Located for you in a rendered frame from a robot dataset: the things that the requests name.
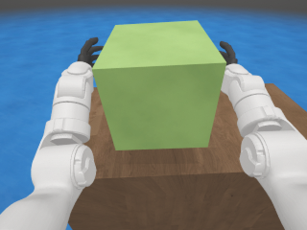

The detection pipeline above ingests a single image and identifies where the robot right hand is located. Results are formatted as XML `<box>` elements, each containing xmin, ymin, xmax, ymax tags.
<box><xmin>219</xmin><ymin>41</ymin><xmax>238</xmax><ymax>66</ymax></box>

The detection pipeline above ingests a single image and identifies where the robot right upper arm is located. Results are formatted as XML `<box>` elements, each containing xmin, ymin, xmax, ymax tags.
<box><xmin>239</xmin><ymin>130</ymin><xmax>307</xmax><ymax>230</ymax></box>

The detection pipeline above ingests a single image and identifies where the robot left hand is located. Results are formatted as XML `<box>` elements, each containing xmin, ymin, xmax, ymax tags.
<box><xmin>77</xmin><ymin>37</ymin><xmax>104</xmax><ymax>68</ymax></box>

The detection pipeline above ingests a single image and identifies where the robot right forearm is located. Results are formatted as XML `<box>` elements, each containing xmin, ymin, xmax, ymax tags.
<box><xmin>221</xmin><ymin>63</ymin><xmax>307</xmax><ymax>141</ymax></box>

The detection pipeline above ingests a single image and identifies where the robot left upper arm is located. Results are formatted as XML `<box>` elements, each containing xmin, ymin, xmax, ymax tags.
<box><xmin>0</xmin><ymin>144</ymin><xmax>97</xmax><ymax>230</ymax></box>

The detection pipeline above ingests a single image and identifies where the carton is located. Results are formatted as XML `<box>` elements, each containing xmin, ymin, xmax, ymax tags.
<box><xmin>91</xmin><ymin>20</ymin><xmax>227</xmax><ymax>150</ymax></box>

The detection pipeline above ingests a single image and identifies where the robot left forearm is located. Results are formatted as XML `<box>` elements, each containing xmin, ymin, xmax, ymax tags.
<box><xmin>31</xmin><ymin>61</ymin><xmax>94</xmax><ymax>184</ymax></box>

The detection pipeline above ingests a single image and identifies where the pedestal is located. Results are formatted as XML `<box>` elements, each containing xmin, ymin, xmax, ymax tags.
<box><xmin>68</xmin><ymin>83</ymin><xmax>307</xmax><ymax>230</ymax></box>

